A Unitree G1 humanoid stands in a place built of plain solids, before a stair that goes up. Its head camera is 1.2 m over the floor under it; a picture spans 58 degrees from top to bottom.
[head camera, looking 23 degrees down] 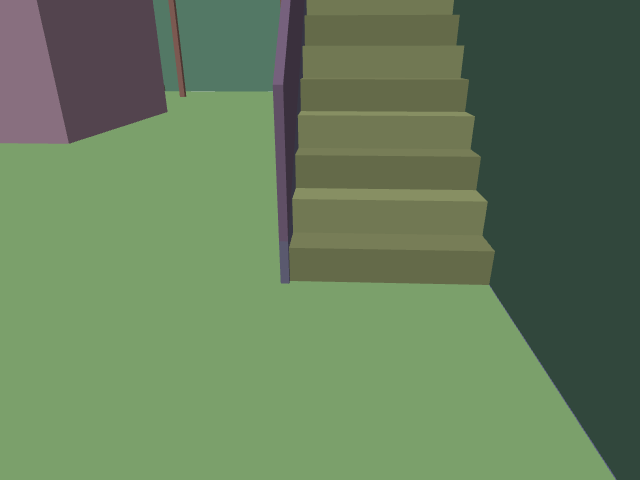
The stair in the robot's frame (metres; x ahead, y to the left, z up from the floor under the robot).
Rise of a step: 0.21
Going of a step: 0.23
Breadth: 1.14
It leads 2 degrees to the right of straight ahead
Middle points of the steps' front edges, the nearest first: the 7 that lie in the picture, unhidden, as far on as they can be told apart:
2.19 -0.39 0.21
2.43 -0.40 0.42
2.66 -0.41 0.64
2.89 -0.42 0.85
3.12 -0.43 1.06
3.36 -0.44 1.27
3.59 -0.45 1.48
